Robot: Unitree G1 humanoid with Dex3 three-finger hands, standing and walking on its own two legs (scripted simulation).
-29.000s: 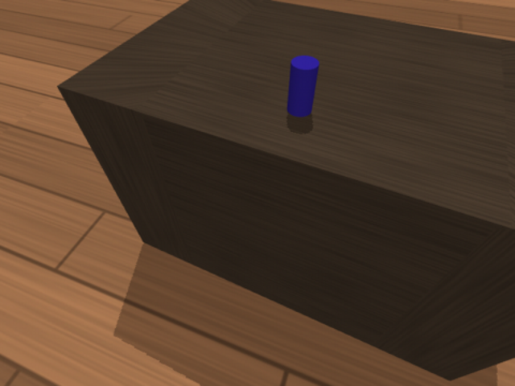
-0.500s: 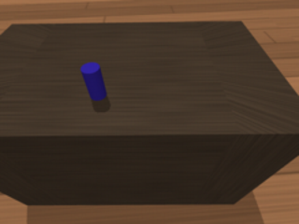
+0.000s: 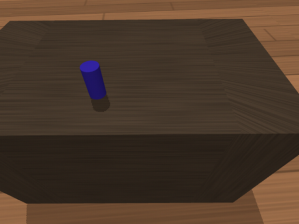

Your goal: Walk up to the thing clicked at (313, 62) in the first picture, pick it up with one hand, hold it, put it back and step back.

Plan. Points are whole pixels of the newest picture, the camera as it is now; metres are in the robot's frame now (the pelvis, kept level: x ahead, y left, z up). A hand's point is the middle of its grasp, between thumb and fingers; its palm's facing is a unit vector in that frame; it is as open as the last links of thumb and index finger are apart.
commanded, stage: stand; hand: left
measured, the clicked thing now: (94, 80) +0.52 +0.20 +0.08
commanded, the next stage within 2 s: step back in 0.72 s
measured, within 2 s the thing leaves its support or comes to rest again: neither
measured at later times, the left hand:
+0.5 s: hand out of the picture +0.08 +0.26 -0.16, palm faces -0.03 -0.94 -0.35, open 7.4 cm
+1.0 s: hand out of the picture +0.06 +0.28 -0.17, palm faces -0.04 -0.92 -0.39, open 7.4 cm
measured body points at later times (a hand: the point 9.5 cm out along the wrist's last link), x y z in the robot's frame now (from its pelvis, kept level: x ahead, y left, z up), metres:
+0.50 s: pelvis +0.01 +0.00 +0.00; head +0.02 +0.00 +0.45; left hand +0.08 +0.30 -0.13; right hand +0.08 -0.30 -0.13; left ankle +0.00 +0.13 -0.75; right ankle +0.01 -0.13 -0.75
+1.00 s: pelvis -0.04 +0.00 -0.02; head +0.03 +0.00 +0.42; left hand +0.06 +0.32 -0.14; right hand +0.06 -0.32 -0.15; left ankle -0.03 +0.12 -0.73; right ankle +0.01 -0.13 -0.75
